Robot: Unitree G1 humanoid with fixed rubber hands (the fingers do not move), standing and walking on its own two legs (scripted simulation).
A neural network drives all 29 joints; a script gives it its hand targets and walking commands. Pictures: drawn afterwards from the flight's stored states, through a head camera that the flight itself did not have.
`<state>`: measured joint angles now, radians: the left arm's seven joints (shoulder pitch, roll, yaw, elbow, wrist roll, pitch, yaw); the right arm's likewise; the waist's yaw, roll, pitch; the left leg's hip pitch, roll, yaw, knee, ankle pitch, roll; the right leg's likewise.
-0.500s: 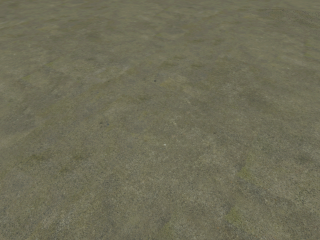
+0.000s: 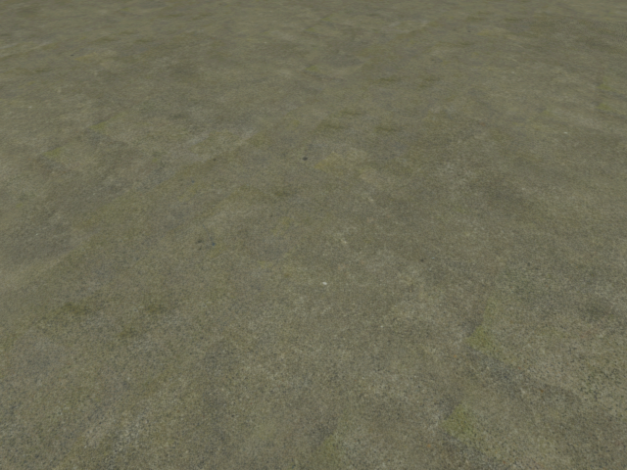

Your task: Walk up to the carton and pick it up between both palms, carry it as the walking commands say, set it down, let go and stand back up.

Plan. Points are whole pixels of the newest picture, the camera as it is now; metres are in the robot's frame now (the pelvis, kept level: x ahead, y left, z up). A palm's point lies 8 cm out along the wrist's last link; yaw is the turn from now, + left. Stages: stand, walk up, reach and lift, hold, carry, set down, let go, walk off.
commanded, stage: stand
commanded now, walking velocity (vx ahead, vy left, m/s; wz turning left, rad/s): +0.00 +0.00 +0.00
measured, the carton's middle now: out of the picture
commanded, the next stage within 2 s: walk up in 0.68 s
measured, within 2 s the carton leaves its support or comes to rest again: neither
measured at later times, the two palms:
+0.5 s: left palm out of the picture -0.04 +0.20 -0.15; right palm out of the picture -0.03 -0.20 -0.15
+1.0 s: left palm out of the picture -0.01 +0.24 -0.15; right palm out of the picture +0.01 -0.22 -0.15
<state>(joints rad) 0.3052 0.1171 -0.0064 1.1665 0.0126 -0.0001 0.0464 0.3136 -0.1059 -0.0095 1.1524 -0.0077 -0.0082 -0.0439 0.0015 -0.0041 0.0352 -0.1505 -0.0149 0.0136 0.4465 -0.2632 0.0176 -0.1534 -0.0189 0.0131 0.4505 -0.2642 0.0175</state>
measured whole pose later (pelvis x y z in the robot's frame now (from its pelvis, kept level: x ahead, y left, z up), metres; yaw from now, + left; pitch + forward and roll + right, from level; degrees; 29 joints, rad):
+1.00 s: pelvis -0.01 +0.00 -0.01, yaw +6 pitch +0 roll -1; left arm 0.29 0.17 0.03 1.03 0.05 -0.01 0.08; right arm 0.31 -0.15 -0.05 0.99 -0.06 0.02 -0.02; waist -0.05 0.02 0.04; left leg -0.32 -0.04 -0.04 0.65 -0.28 0.03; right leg -0.23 -0.05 -0.07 0.54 -0.31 0.01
